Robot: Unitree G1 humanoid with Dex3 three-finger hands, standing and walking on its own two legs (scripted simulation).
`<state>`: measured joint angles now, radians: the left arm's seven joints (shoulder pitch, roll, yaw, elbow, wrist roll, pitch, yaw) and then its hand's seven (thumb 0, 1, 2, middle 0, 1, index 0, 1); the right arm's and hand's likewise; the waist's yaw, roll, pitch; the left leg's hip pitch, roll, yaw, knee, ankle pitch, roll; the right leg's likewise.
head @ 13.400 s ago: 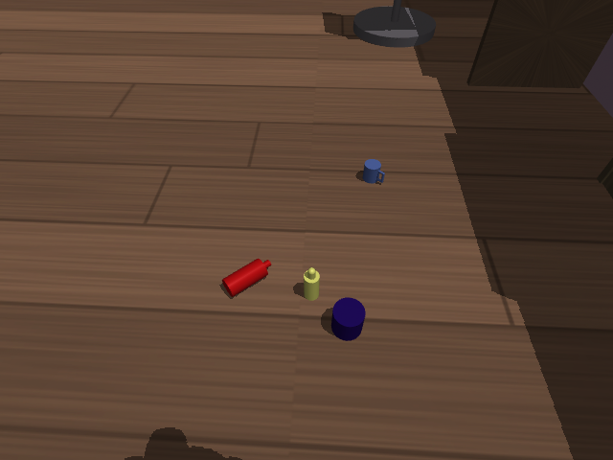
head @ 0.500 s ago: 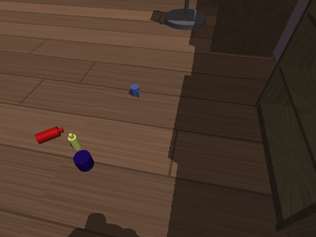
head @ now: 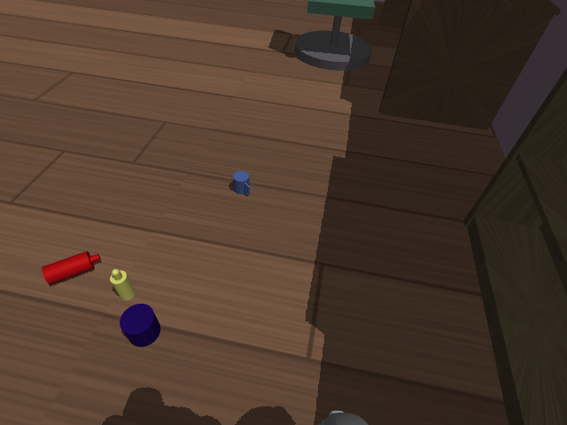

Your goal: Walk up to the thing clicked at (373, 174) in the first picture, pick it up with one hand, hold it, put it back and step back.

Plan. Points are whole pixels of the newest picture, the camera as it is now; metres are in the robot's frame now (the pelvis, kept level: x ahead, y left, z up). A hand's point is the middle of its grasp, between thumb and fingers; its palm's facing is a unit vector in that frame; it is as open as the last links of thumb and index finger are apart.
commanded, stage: walk up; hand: left
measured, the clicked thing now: (243, 184) +1.33 +0.18 -0.73
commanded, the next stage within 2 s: none
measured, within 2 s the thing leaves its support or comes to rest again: neither
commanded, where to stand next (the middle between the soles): +0.95 -0.06 m, yaw +0 degrees
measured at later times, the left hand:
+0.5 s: hand (162, 323) +0.31 +0.22 -0.12, palm faces -0.02 -0.93 -0.38, open 7.4 cm
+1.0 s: hand (188, 223) +0.56 +0.23 -0.14, palm faces -0.09 -0.92 -0.37, open 7.4 cm
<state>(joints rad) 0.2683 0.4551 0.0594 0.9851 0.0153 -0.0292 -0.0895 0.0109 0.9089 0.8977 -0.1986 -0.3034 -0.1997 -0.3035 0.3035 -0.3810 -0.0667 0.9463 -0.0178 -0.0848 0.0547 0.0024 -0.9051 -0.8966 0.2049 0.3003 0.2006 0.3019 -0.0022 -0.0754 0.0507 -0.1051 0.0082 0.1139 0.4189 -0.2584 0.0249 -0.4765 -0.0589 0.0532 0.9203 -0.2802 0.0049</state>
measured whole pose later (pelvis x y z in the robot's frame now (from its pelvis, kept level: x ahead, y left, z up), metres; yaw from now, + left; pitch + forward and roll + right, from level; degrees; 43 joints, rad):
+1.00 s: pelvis +0.48 -0.05 -0.01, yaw -1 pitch -2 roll +2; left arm 0.26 0.44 0.05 0.88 0.02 -0.06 -0.09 0.01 0.91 0.90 -0.20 -0.30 -0.20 -0.30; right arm 0.34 -0.43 -0.05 0.84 -0.01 -0.07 0.05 0.00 -0.90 -0.90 0.21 0.30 0.20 0.30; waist -0.02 -0.01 0.07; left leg -0.12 0.07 0.11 0.57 -0.40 -0.02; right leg -0.43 -0.09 -0.03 0.64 -0.21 -0.02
